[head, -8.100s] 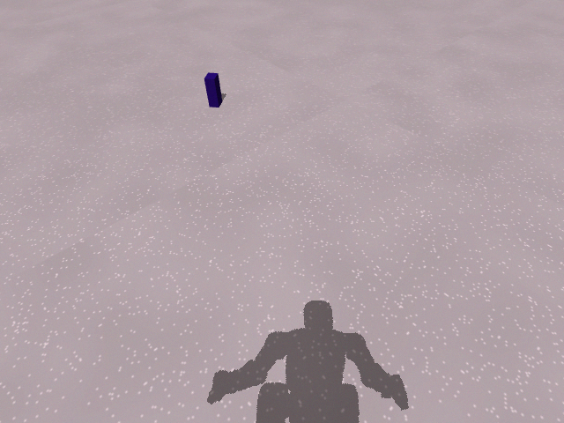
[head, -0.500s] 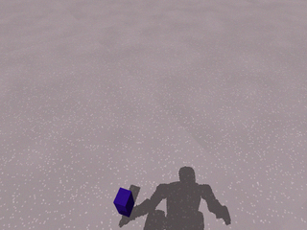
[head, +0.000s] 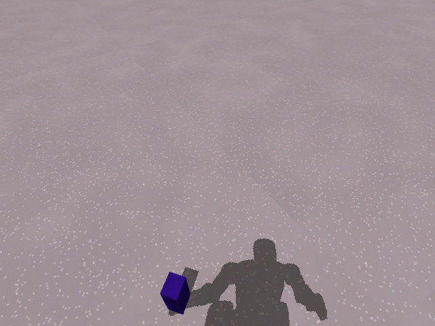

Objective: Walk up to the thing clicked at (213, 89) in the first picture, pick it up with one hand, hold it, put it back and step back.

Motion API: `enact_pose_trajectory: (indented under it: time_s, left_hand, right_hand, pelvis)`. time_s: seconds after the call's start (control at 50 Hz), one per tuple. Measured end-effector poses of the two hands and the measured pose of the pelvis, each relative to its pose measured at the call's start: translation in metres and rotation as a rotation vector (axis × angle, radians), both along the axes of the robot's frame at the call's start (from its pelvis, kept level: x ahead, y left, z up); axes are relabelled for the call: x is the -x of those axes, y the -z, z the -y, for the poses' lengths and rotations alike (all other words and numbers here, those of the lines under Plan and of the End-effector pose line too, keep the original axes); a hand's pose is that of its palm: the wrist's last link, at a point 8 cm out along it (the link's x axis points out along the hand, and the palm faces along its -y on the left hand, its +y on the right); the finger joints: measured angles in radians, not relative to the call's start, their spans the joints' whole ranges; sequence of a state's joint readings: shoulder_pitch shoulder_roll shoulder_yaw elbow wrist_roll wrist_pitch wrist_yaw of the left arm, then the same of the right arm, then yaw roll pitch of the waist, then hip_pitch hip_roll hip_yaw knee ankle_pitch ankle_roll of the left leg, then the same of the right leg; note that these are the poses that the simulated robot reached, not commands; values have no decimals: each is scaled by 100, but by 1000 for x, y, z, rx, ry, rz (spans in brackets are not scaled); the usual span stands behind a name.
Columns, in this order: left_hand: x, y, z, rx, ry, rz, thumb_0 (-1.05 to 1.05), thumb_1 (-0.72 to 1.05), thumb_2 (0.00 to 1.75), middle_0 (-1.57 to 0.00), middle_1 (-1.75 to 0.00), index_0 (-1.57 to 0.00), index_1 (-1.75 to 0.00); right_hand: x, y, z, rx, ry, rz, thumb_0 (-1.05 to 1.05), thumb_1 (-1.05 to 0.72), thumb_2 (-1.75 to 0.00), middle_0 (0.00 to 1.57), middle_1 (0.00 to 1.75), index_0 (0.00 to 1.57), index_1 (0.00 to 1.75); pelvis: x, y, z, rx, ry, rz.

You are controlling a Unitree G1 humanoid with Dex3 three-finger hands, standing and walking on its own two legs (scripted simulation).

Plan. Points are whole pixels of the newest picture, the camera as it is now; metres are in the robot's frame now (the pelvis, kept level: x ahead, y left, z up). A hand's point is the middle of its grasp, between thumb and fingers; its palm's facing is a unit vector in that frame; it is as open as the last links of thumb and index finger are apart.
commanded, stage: stand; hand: left
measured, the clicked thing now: (176, 294) +0.41 +0.21 -0.68
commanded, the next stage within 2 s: go down in 1.96 s
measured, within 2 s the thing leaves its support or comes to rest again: neither
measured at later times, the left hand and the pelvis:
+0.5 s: hand out of the picture +0.09 +0.25 -0.16, palm faces -0.01 -0.94 -0.34, open 7.4 cm; pelvis +0.01 +0.00 +0.00, yaw +1 degrees
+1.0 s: hand out of the picture +0.08 +0.25 -0.16, palm faces +0.00 -0.94 -0.34, open 7.4 cm; pelvis +0.01 +0.00 +0.00, yaw +1 degrees
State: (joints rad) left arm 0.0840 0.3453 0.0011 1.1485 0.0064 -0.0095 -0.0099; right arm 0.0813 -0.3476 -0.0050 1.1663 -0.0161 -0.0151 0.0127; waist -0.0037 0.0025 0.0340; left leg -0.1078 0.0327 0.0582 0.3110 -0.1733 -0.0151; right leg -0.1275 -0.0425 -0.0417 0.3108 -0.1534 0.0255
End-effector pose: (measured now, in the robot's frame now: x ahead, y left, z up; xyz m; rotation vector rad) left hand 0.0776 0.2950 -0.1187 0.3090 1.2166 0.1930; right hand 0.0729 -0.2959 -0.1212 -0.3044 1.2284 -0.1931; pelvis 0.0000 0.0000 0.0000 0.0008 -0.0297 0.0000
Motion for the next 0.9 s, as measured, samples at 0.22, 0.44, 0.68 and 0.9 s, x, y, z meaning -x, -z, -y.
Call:
enact_pose_trajectory:
  time_s: [0.22,0.44,0.68,0.9]
  left_hand:
    - [-4,-1,-1,-8,-10,-11,0,90,90,-20,-30,-20,-30]
    - [-6,0,2,-6,-18,-14,0,90,90,-20,-30,-20,-30]
    - [-7,-1,3,-5,-22,-5,0,90,90,-20,-30,-20,-30]
    - [-1,-1,1,-9,-23,-12,0,90,90,-20,-30,-20,-30]
  right_hand:
    - [-6,2,1,-4,-5,-17,0,-91,-90,20,30,20,30]
    - [-19,0,3,1,-15,-4,0,-91,-90,20,30,20,30]
    - [-26,-2,4,5,-24,15,0,-91,-90,20,30,20,30]
    - [-19,-1,3,3,-22,3,0,-91,-90,20,30,20,30]
  pelvis:
    - [-9,0,2,0,-8,-4]
    - [-14,0,4,2,-12,-2]
    - [-15,-1,5,3,-13,4]
    - [-14,-1,5,4,-14,5]
